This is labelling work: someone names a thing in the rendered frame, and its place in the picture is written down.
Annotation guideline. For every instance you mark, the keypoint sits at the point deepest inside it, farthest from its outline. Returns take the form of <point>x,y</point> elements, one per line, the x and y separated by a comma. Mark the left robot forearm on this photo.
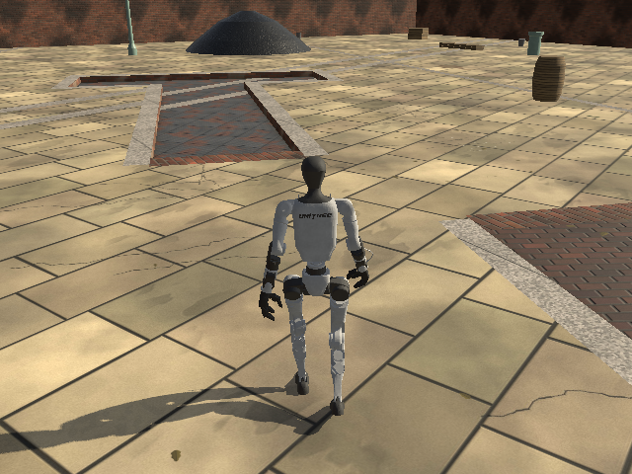
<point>270,273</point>

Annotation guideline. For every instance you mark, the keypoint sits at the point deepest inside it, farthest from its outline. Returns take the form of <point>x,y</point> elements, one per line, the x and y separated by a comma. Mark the humanoid robot torso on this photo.
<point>315,235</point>

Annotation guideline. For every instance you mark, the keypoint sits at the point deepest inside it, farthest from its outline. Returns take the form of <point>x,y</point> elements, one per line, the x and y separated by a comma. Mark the left robot upper arm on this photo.
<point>283,210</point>

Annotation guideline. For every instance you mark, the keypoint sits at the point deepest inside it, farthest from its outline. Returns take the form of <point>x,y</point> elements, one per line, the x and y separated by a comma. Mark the robot left hand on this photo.
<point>263,303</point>

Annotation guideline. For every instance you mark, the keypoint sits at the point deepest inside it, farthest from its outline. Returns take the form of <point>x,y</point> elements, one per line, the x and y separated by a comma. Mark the robot left foot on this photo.
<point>302,387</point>

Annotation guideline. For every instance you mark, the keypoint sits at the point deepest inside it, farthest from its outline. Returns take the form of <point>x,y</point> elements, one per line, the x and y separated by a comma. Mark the right robot forearm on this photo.
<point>359,258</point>

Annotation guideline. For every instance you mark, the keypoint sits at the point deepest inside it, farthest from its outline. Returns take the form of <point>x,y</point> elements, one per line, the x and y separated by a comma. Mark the right robot upper arm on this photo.
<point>345,208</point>

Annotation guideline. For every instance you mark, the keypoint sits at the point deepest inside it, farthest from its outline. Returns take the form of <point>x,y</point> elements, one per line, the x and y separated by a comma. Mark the robot right hand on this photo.
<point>364,277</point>

